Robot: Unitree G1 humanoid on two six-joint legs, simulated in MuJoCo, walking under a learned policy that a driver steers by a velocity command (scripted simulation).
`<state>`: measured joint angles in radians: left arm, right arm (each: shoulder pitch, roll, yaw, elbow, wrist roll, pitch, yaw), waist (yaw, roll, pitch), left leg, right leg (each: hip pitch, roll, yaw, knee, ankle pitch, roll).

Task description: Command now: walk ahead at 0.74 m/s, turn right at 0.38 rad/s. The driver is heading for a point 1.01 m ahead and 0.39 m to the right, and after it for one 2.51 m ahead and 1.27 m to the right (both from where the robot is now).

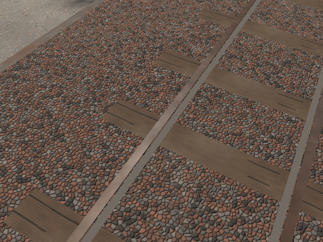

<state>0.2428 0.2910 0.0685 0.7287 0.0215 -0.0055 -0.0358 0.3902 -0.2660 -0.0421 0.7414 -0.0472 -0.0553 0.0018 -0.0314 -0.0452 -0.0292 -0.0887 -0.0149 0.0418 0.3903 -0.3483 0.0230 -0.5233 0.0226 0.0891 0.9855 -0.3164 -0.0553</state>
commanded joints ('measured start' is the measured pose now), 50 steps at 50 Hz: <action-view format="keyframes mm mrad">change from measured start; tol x64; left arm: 1 -125 97 24 -86 14 -12 -37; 50 -137 21 -66 -80 -28 -83 -2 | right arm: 1 -3 -133 -28 -44 6 -30 -8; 50 -180 -169 -26 16 75 -87 -10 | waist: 1 -18 171 114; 50 56 125 44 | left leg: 1 155 268 -238 -286 -105 83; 14 224 295 208 211 1533 33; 18 -749 -4 -129 1233 -3 -15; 39 581 412 -633 104 -162 161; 50 -153 170 -72 -174 834 133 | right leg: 1 -384 -40 21 143 115 19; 14 174 107 -311 -195 3 -173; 17 875 -219 573 -578 -396 -368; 36 495 -63 291 -503 1079 -106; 39 -26 138 117 394 -74 -45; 50 66 -27 -67 -279 203 36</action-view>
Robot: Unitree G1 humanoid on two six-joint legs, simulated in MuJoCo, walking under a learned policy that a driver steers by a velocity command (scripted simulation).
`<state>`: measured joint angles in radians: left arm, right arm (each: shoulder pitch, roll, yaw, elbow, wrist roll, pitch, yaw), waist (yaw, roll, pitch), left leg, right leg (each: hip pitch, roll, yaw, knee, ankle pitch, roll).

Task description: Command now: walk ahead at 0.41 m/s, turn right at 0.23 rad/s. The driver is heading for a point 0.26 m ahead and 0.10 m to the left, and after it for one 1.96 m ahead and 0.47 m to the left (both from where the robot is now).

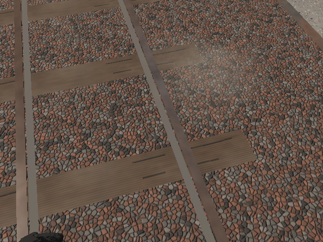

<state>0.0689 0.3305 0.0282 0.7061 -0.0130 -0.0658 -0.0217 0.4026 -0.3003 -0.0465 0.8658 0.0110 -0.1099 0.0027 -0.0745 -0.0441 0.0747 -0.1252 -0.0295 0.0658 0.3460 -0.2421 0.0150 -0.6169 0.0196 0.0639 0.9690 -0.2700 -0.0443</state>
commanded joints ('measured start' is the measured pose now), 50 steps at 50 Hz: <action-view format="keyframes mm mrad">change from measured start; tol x32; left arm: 1 10 -24 -28 -60 13 -31 -28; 50 73 25 49 44 12 56 21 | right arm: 1 -144 -163 -31 -96 15 -33 -17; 50 -268 -106 -30 -318 -7 136 -22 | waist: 1 79 131 -89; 9 148 -231 -572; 27 32 -50 -162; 30 65 442 -101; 50 91 176 -154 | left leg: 1 -130 170 -84 -134 687 133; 7 -105 102 -134 251 576 21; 9 -428 -46 -186 941 -503 -75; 28 -155 83 21 231 50 26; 30 79 334 -462 66 660 216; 50 -136 183 -392 111 264 162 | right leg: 1 260 4 -64 -341 296 32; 6 500 32 -21 -505 503 -33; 9 1027 -514 440 -377 1373 -333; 14 390 -323 130 -649 508 -222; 25 428 -365 -151 -664 323 -159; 31 -92 -7 -84 202 -414 128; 50 385 -29 -58 -534 119 71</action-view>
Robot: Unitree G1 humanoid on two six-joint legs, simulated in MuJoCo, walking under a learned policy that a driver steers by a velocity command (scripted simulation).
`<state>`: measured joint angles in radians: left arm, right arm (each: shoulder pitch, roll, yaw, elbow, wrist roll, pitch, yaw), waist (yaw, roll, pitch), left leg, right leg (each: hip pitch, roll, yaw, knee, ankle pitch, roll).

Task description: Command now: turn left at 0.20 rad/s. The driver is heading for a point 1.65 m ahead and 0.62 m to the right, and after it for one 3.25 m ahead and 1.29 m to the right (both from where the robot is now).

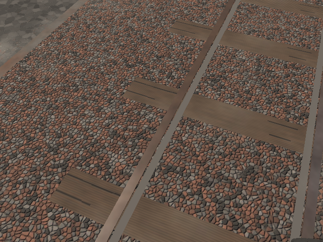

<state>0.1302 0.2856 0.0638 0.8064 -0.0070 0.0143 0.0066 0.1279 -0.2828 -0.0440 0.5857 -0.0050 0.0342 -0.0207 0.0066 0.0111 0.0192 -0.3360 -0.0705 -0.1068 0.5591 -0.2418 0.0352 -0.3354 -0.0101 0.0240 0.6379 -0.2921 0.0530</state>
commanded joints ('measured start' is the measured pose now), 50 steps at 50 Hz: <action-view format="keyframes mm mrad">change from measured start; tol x32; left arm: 1 26 97 16 -58 24 -29 -8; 39 -260 14 -27 -180 35 -19 -116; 45 368 169 40 -25 17 -28 -56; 50 262 205 69 -18 28 -23 -16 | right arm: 1 39 -98 -25 -28 1 -15 1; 17 28 -55 -33 16 33 -112 35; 23 596 -189 -63 165 -69 -102 36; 50 92 -101 2 69 -29 -175 20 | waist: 1 -3 70 -105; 50 47 76 -1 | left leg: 1 35 177 -196 -67 156 87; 15 -346 140 67 334 -237 16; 21 343 -17 305 -85 0 -10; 25 410 535 -589 -455 -717 115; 38 405 291 327 -508 284 -13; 44 470 355 399 97 1470 -12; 45 325 352 366 396 1303 16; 47 -410 28 245 1070 -237 -46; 50 -496 143 16 907 -66 -30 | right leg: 1 183 -59 48 -245 258 -54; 8 43 -130 136 -277 56 -118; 12 90 -291 384 -455 -668 -248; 19 78 -214 174 -466 -258 -234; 25 -682 -6 160 622 -60 -183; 43 -126 115 -274 125 131 -272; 46 506 64 9 2 -113 -361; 47 655 -152 566 -162 -223 -496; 50 424 -201 681 -442 -184 -461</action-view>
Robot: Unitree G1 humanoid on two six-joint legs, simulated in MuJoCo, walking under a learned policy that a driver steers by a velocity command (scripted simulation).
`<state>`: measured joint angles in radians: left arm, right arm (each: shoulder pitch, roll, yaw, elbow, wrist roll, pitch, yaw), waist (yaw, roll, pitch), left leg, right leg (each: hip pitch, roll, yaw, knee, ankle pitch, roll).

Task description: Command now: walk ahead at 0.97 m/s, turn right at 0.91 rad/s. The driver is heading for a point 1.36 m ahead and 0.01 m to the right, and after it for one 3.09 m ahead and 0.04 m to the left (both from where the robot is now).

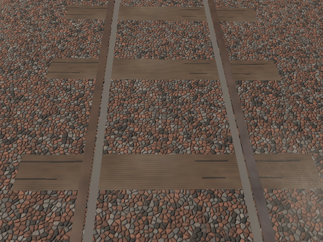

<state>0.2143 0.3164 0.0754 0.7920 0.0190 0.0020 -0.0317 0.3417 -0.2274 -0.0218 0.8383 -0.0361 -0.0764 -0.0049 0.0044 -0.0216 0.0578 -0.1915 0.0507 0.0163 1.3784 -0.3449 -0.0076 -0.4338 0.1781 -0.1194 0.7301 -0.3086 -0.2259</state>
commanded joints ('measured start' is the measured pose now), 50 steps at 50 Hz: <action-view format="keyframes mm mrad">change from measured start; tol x32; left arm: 1 135 151 48 -9 4 -26 30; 19 325 -13 -20 -39 -47 -109 26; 33 -313 -11 -97 -219 21 -71 -51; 40 264 269 11 -66 84 -94 43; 50 112 -14 -34 41 -6 -143 27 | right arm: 1 -124 -151 -16 -177 -15 -52 2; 13 -436 -101 29 -315 -5 -1 35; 18 266 -318 -69 -128 -11 -4 -40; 50 -142 -54 -21 -109 9 70 68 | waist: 1 3 133 -4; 17 -217 -57 -274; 19 -60 490 -470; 22 -61 -14 -126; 32 -12 54 94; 41 130 -217 -503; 50 -24 -47 26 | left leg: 1 -572 49 -105 24 26 -3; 12 -314 -17 30 -770 492 -12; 17 294 -36 -3 -837 232 68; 19 633 395 -905 -1053 -166 241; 33 -69 82 -61 -1440 502 174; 38 103 112 -55 -792 1069 125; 40 -381 -59 -56 -97 -109 112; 41 -476 -74 -112 47 -86 130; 50 -569 95 -21 -176 236 86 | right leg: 1 398 -336 723 -532 -65 -155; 7 50 -158 484 -593 254 -95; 16 455 -238 453 -135 1138 65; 17 340 -201 412 118 1036 75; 19 -156 12 290 762 -141 127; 29 -337 -227 237 300 144 145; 38 441 -126 77 -164 190 114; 41 840 -649 954 -439 -418 48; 50 315 -397 48 -594 344 157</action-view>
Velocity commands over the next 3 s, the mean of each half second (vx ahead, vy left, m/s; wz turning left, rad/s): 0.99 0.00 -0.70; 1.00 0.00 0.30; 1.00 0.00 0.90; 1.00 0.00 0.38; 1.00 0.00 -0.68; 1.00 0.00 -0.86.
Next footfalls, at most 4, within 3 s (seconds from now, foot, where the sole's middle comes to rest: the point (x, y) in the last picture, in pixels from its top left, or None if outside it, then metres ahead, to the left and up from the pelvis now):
0.34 left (142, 215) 0.57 0.09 -0.74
0.78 right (221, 152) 0.88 -0.27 -0.74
1.22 left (196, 86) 1.33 -0.19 -0.74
1.64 right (205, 40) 1.76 -0.27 -0.74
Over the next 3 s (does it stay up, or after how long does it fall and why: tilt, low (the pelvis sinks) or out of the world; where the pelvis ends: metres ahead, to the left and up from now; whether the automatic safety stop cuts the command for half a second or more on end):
stays up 2.72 0.11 0.01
